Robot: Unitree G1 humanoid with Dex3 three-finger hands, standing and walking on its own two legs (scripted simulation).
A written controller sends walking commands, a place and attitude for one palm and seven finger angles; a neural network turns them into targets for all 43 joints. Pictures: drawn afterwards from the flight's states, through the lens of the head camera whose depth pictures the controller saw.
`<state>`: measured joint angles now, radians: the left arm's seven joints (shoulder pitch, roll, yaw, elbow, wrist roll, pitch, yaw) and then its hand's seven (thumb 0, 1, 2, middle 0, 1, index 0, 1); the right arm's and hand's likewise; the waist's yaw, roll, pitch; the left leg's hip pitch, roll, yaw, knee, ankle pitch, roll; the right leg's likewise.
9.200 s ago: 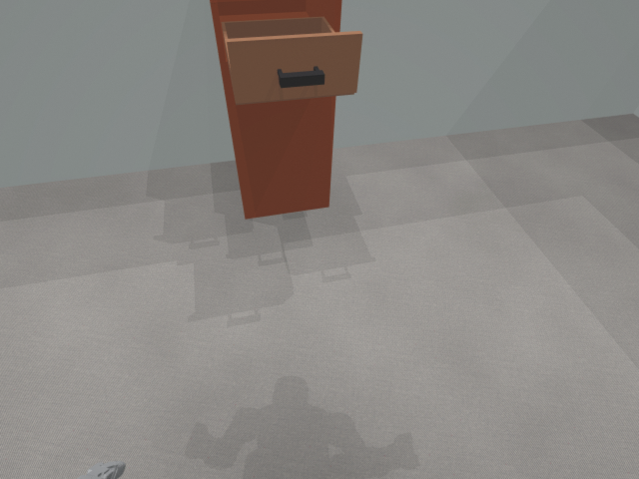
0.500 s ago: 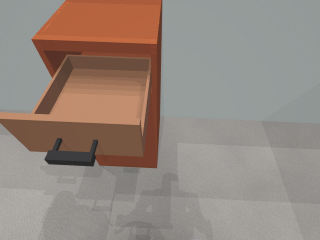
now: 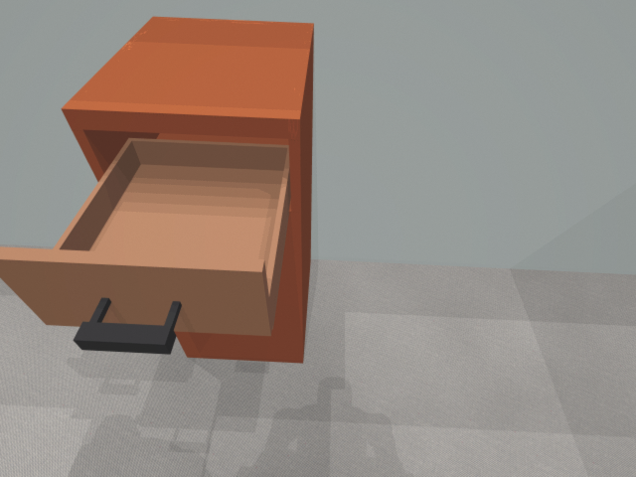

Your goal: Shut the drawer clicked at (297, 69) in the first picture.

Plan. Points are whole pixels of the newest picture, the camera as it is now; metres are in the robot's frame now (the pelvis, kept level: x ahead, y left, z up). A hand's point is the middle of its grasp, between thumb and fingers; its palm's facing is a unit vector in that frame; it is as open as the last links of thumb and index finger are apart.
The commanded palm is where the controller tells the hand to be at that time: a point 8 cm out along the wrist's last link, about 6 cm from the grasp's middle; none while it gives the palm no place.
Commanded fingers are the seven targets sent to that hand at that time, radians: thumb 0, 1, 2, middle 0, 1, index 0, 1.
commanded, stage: come to a stop and stand still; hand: left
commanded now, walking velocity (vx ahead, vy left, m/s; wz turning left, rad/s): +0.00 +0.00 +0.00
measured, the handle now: (133, 322) +0.30 +0.27 +0.02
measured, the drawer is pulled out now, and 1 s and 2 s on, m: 0.28 0.28 0.28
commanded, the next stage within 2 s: look again from close up in 0.24 s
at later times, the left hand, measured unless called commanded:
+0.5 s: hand out of the picture +0.01 +0.18 -0.18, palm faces +0.01 -0.98 -0.19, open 7.4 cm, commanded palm none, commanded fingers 0.00 0.90 0.90 -0.20 -0.30 -0.20 -0.30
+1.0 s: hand out of the picture +0.00 +0.18 -0.18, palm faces +0.02 -0.98 -0.19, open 7.4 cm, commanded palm none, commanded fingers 0.00 0.90 0.90 -0.20 -0.30 -0.20 -0.30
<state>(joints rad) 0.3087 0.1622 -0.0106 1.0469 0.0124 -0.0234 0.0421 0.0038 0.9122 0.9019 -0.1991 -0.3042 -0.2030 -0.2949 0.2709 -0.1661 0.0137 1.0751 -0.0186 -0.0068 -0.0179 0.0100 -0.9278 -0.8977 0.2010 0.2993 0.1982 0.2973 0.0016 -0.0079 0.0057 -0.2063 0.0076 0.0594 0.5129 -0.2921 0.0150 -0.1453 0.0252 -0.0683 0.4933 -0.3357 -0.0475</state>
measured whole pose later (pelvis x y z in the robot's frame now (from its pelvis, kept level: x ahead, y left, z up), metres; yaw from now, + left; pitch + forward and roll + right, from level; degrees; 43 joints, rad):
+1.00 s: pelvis +0.01 +0.01 +0.00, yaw -1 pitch -1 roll +1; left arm 0.32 0.16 0.00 1.11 0.02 -0.02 0.04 0.00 0.91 0.90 -0.20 -0.30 -0.20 -0.29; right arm 0.27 -0.14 0.02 1.16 -0.01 -0.02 -0.03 0.01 -0.91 -0.90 0.20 0.30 0.20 0.30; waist 0.01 -0.03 0.01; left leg -0.15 0.00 0.08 0.45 -0.28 0.02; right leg -0.11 0.02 -0.05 0.45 -0.33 -0.04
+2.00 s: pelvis +0.00 +0.03 -0.01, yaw +1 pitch +0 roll -1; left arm 0.30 0.16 0.00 1.05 0.01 -0.03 0.05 0.01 0.92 0.90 -0.20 -0.30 -0.20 -0.29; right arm 0.33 -0.14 0.01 1.08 -0.02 -0.01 -0.02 0.01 -0.91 -0.90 0.20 0.30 0.20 0.30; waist -0.02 0.00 0.00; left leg -0.25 0.01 0.07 0.59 -0.36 0.03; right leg -0.18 0.05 -0.08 0.54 -0.36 -0.05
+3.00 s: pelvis +0.01 +0.05 +0.00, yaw -1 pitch -1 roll +0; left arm 0.33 0.14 -0.01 1.11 0.01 -0.02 0.05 0.00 0.91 0.90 -0.20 -0.30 -0.20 -0.29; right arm 0.30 -0.12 0.03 1.18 -0.02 -0.02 -0.03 0.01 -0.91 -0.90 0.20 0.30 0.20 0.30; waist 0.00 -0.03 0.02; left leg -0.14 -0.02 0.11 0.43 -0.28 0.05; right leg -0.10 0.01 -0.04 0.44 -0.32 -0.03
